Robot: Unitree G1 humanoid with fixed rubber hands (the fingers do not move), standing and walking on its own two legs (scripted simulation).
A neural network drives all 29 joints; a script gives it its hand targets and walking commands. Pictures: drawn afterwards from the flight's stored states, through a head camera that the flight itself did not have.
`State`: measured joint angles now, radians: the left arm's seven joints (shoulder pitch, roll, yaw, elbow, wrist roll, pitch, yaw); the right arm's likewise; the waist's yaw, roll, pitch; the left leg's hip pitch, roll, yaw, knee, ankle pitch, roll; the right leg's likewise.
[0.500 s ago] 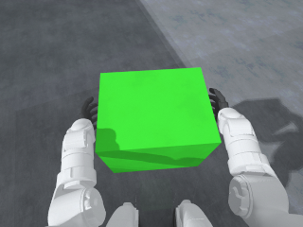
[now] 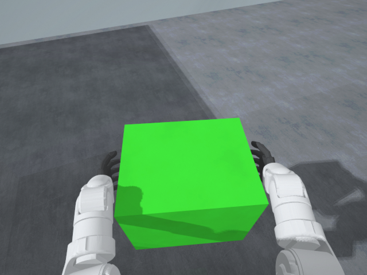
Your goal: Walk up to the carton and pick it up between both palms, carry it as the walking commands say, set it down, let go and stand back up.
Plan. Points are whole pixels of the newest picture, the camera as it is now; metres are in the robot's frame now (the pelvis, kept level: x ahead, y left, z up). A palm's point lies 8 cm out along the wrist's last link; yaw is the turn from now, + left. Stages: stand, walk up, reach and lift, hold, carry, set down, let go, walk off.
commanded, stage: reach and lift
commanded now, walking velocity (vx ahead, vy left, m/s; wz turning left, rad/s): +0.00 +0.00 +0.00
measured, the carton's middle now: (186, 185) +0.33 +0.02 -0.02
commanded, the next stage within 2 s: hold in 1.40 s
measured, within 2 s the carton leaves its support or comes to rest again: neither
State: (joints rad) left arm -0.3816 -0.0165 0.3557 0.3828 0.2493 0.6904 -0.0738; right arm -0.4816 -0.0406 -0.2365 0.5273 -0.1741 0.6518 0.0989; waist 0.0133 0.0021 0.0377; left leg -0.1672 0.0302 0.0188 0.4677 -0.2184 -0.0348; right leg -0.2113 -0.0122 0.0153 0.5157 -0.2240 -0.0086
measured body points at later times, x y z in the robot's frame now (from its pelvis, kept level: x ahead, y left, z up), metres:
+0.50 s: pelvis +0.00 +0.00 +0.00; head -0.02 +0.00 +0.45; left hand +0.32 +0.21 +0.03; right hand +0.34 -0.17 +0.03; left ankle +0.03 +0.14 -0.74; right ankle +0.04 -0.12 -0.74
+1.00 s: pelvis +0.00 +0.01 +0.00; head -0.02 +0.01 +0.45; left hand +0.31 +0.21 +0.03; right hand +0.33 -0.17 +0.03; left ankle +0.03 +0.14 -0.74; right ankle +0.04 -0.12 -0.74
